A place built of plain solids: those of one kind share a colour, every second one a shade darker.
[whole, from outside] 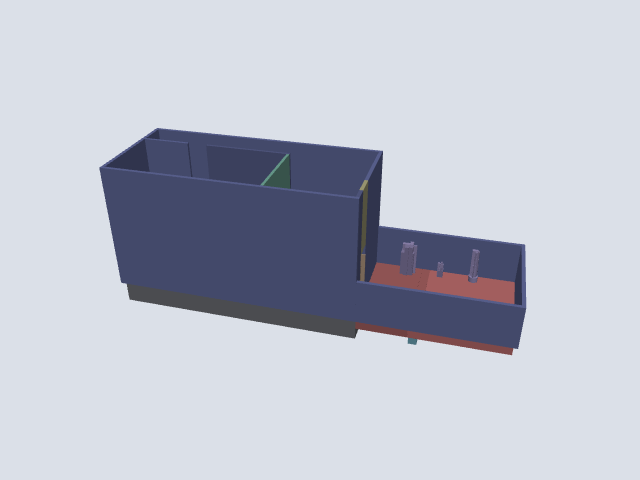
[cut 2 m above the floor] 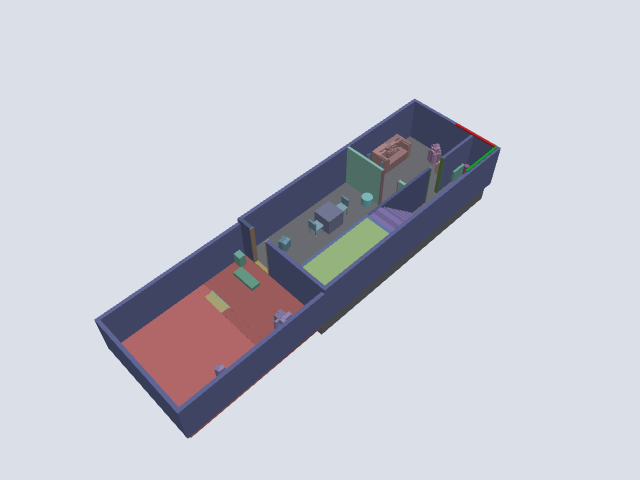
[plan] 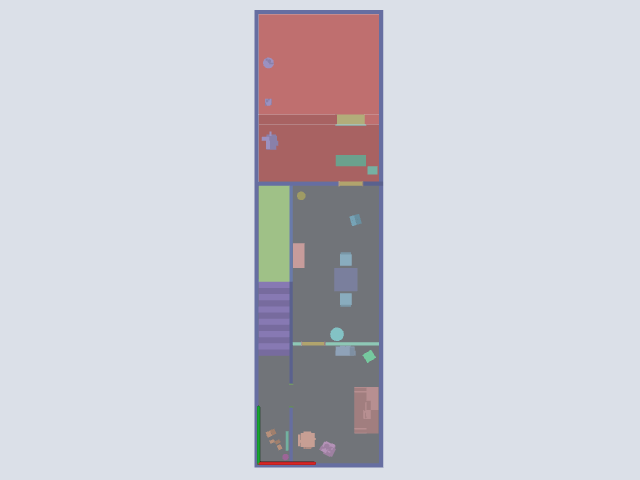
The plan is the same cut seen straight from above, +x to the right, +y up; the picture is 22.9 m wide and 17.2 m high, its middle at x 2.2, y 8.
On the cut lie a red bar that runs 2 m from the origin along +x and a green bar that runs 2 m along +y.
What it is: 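A terraced town house, two up and two down, 4.3 m between the party walls, 9.9 m deep; a hall 1.11 m wide; a stair of 13 risers of 207 mm on goings of 221 mm, 1.11 m wide, straight between the party wall and the hall's partition, arriving straight on the upper floor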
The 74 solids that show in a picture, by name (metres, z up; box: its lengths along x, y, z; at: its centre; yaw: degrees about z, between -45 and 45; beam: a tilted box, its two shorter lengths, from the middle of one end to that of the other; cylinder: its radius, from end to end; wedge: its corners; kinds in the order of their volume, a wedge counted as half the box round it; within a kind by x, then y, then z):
{
 "wall_1": {"box": [0.15, 10.24, 5.34], "at": [-0.07, 4.97, 2.62]},
 "wall_2": {"box": [0.15, 6.3, 1.85], "at": [-0.07, 13.09, 0.88]},
 "wall_3": {"box": [0.12, 2.0, 5.34], "at": [1.17, 1.0, 2.62]},
 "wall_4": {"box": [0.12, 3.65, 5.34], "at": [1.17, 4.68, 2.62]},
 "wall_5": {"box": [3.01, 0.15, 5.34], "at": [1.36, 10.02, 2.62]},
 "wall_6": {"box": [4.61, 0.15, 5.34], "at": [2.16, -0.07, 2.62]},
 "wall_7": {"box": [4.61, 0.15, 1.85], "at": [2.16, 16.17, 0.88]},
 "wall_8": {"box": [0.72, 0.15, 5.34], "at": [4.11, 10.02, 2.62]},
 "wall_9": {"box": [0.15, 10.24, 5.34], "at": [4.39, 4.97, 2.62]},
 "wall_10": {"box": [0.15, 6.3, 1.85], "at": [4.39, 13.09, 0.88]},
 "ground_1": {"box": [2.81, 0.35, 0.5], "at": [1.4, 12.32, -0.25]},
 "ground_2": {"box": [4.31, 2.06, 0.5], "at": [2.16, 11.11, -0.25]},
 "ground_3": {"box": [4.31, 3.6, 0.5], "at": [2.16, 14.29, -0.25]},
 "ground_4": {"box": [0.51, 0.35, 0.5], "at": [4.06, 12.32, -0.25]},
 "under_landing_1": {"box": [1.11, 3.44, 2.67], "at": [0.55, 8.22, 1.28]},
 "tread_1": {"box": [1.11, 0.22, 0.26], "at": [0.55, 3.97, 0.08]},
 "tread_2": {"box": [1.11, 0.22, 0.46], "at": [0.55, 4.19, 0.18]},
 "tread_3": {"box": [1.11, 0.22, 0.67], "at": [0.55, 4.41, 0.29]},
 "tread_4": {"box": [1.11, 0.22, 0.88], "at": [0.55, 4.63, 0.39]},
 "tread_5": {"box": [1.11, 0.22, 1.08], "at": [0.55, 4.85, 0.49]},
 "tread_6": {"box": [1.11, 0.22, 1.29], "at": [0.55, 5.07, 0.6]},
 "tread_7": {"box": [1.11, 0.22, 1.5], "at": [0.55, 5.29, 0.7]},
 "tread_8": {"box": [1.11, 0.22, 1.71], "at": [0.55, 5.51, 0.8]},
 "tread_9": {"box": [1.11, 0.22, 1.91], "at": [0.55, 5.73, 0.91]},
 "tread_10": {"box": [1.11, 0.22, 2.12], "at": [0.55, 5.95, 1.01]},
 "tread_11": {"box": [1.11, 0.22, 2.33], "at": [0.55, 6.17, 1.11]},
 "tread_12": {"box": [1.11, 0.22, 2.53], "at": [0.55, 6.39, 1.22]},
 "slotfit_sofa_1": {"box": [0.45, 0.12, 0.85], "at": [3.65, 2.65, 0.37]},
 "slotfit_sofa_2": {"box": [0.47, 1.27, 0.46], "at": [3.66, 1.9, 0.18]},
 "slotfit_sofa_3": {"box": [0.67, 0.2, 0.8], "at": [3.76, 1.16, 0.35]},
 "slotfit_sofa_4": {"box": [0.67, 0.2, 0.8], "at": [3.76, 2.64, 0.35]},
 "slotfit_sofa_5": {"box": [0.42, 0.85, 0.85], "at": [4.08, 1.49, 0.37]},
 "slotfit_sofa_6": {"box": [0.42, 0.82, 0.85], "at": [4.08, 2.32, 0.37]},
 "partition_low_beyond_1": {"box": [0.12, 3.44, 2.64], "at": [1.17, 8.22, 1.27]},
 "bedroom_front_wall_1": {"box": [3.15, 0.12, 2.7], "at": [2.74, 6.44, 3.94]},
 "kitchen_wall_1": {"box": [0.3, 0.12, 2.64], "at": [1.38, 4.28, 1.27]},
 "kitchen_wall_2": {"box": [1.92, 0.12, 2.64], "at": [3.36, 4.28, 1.27]},
 "kitchen_table_1": {"box": [0.84, 0.84, 0.8], "at": [3.13, 6.58, 0.35]},
 "own_plant_yard_1": {"box": [0.15, 0.17, 1.52], "at": [0.31, 14.26, 0.71]},
 "own_plant_yard_2": {"box": [0.15, 0.3, 1.43], "at": [0.34, 11.4, 0.66]},
 "own_plant_yard_3": {"cylinder": 0.19, "from": [0.35, 14.35, -0.05], "to": [0.35, 14.35, 0.24]},
 "own_plant_yard_4": {"cylinder": 0.06, "from": [0.38, 14.41, -0.05], "to": [0.38, 14.41, 1.47]},
 "own_plant_yard_5": {"box": [0.07, 0.16, 1.43], "at": [0.42, 11.81, 0.66]},
 "own_plant_yard_6": {"box": [0.35, 0.55, 1.12], "at": [0.46, 11.5, 0.51]},
 "own_plant_yard_7": {"box": [0.28, 0.17, 1.43], "at": [0.52, 11.64, 0.66]},
 "own_plant_yard_8": {"box": [0.29, 0.17, 1.43], "at": [0.56, 11.47, 0.66]},
 "tread_head_1": {"box": [1.11, 0.14, 2.67], "at": [0.55, 6.55, 1.28]},
 "back_wall_over_door_1": {"box": [0.9, 0.15, 2.74], "at": [3.31, 10.02, 3.92]},
 "slotfit_kitchen_wall_table_1": {"box": [0.41, 0.89, 0.81], "at": [1.44, 7.44, 0.35]},
 "slotfit_storage_1": {"box": [0.68, 0.34, 1.24], "at": [3.1, 4.02, 0.57]},
 "yard_feature_bottom_1": {"box": [1.0, 0.35, 0.8], "at": [3.31, 12.32, -0.8]},
 "yard_feature_fill_1": {"box": [1.0, 0.35, 0.4], "at": [3.31, 12.32, -0.2]},
 "slotfit_chair_1": {"box": [0.5, 0.5, 0.54], "at": [1.76, 0.83, 0.22]},
 "yard_step_1": {"box": [1.09, 0.41, 0.2], "at": [3.31, 10.84, 0.05]},
 "own_basket_passage_1": {"cylinder": 0.24, "from": [2.81, 4.62, -0.05], "to": [2.81, 4.62, 0.4]},
 "own_bin_1": {"box": [0.36, 0.29, 0.61], "at": [4.08, 10.49, 0.26]},
 "box_cardboard_1": {"box": [0.37, 0.34, 0.38], "at": [3.96, 3.83, 0.14], "yaw": 31.8},
 "clutter_front_1": {"box": [0.23, 0.17, 0.65], "at": [2.41, 0.65, 0.27], "yaw": -26.8},
 "clutter_front_2": {"box": [0.23, 0.12, 0.75], "at": [2.49, 0.7, 0.32], "yaw": -26.8},
 "radiator_1": {"box": [0.1, 0.7, 0.6], "at": [1.02, 0.8, 0.42]},
 "side_chair_1": {"box": [0.38, 0.08, 0.38], "at": [3.13, 5.64, 0.65]},
 "side_chair_2": {"box": [0.42, 0.42, 0.04], "at": [3.13, 5.88, 0.43]},
 "side_chair_3": {"box": [0.42, 0.42, 0.04], "at": [3.13, 7.28, 0.43]},
 "side_chair_4": {"box": [0.38, 0.08, 0.38], "at": [3.13, 7.52, 0.65]},
 "doorframe_back_1": {"box": [0.043, 0.19, 2.15], "at": [2.89, 10.02, 1.02]},
 "doorframe_back_2": {"box": [0.043, 0.19, 2.15], "at": [3.73, 10.02, 1.02]},
 "clutter_kitchen_1": {"box": [0.17, 0.17, 0.49], "at": [3.36, 8.78, 0.2], "yaw": 16.1},
 "clutter_kitchen_2": {"box": [0.19, 0.17, 0.49], "at": [3.53, 8.83, 0.2], "yaw": 16.1},
 "own_bin_waste_kitchen_1": {"cylinder": 0.16, "from": [1.53, 9.58, -0.05], "to": [1.53, 9.58, 0.32]},
 "yard_feature_wall_1": {"box": [1.1, 0.05, 0.4], "at": [3.31, 12.12, -0.2]},
 "threshold_1": {"box": [0.87, 0.13, 0.07], "at": [1.96, 4.28, -0.01]},
 "threshold_2": {"box": [0.88, 0.16, 0.08], "at": [3.31, 10.02, -0.01]},
 "doorframe_front_room_1": {"box": [0.16, 0.045, 2.15], "at": [1.17, 2.02, 1.02]},
 "doorframe_kitchen_1": {"box": [0.043, 0.16, 2.15], "at": [2.38, 4.28, 1.02]}
}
